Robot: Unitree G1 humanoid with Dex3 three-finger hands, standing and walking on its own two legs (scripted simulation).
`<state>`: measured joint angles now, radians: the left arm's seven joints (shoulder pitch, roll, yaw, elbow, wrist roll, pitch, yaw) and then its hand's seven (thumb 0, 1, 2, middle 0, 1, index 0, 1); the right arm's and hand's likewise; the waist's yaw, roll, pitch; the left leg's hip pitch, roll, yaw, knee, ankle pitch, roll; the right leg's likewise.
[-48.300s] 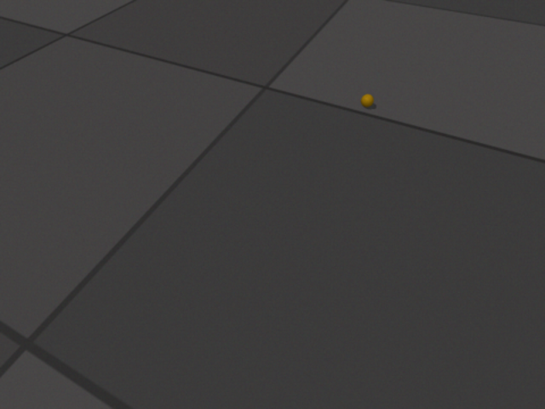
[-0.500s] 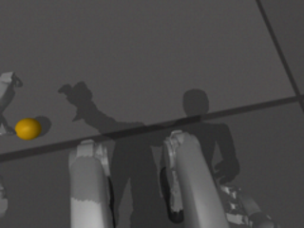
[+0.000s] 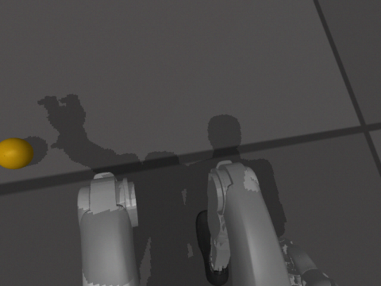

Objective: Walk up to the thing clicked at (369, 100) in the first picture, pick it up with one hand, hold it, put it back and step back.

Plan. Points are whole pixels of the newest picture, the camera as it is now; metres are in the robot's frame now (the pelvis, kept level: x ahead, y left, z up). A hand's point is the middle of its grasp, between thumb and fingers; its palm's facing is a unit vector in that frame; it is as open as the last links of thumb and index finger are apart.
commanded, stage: home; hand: left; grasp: from above
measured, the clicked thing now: (14, 153) +0.40 +0.39 -0.28
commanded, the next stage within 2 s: none
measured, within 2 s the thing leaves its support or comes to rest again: neither
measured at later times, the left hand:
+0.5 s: hand out of the picture +0.28 +0.31 +0.08, palm faces -0.22 -0.67 -0.71, open 8.0 cm
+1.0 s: hand out of the picture +0.22 +0.22 +0.30, palm faces +0.18 -0.94 -0.28, open 7.4 cm
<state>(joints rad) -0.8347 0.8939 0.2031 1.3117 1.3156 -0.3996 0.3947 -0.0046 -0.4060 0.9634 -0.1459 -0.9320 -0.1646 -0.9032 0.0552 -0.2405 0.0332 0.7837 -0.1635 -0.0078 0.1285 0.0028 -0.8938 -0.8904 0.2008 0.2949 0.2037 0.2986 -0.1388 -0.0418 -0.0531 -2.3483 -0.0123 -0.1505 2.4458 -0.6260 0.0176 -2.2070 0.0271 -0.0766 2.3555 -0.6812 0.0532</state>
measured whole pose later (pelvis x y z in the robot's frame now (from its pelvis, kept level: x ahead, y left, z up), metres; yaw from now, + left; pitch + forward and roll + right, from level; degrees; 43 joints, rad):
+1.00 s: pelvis +0.06 +0.00 +0.36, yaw +9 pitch +14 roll -4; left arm 0.40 0.26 0.05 -0.05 -0.02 0.43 0.06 0.01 0.90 0.90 -0.21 -0.30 -0.21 -0.29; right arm 0.28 -0.20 0.05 0.53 0.03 -0.15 -0.14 0.01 -0.90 -0.90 0.20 0.29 0.20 0.30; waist -0.06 0.06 -0.18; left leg -0.94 0.03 -0.08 1.20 -0.51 -0.01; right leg -0.86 0.01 -0.05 1.13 -0.51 0.02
